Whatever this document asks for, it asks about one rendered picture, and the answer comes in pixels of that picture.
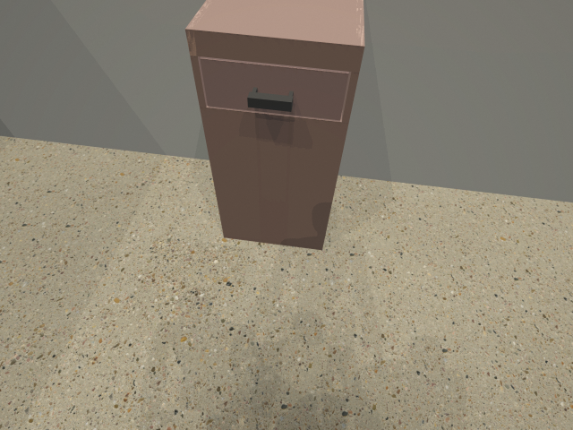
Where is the cabinet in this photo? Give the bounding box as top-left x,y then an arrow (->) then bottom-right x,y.
185,0 -> 364,250

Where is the drawer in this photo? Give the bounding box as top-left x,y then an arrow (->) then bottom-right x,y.
200,56 -> 349,120

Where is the handle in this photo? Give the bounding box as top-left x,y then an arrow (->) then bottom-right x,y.
247,87 -> 294,112

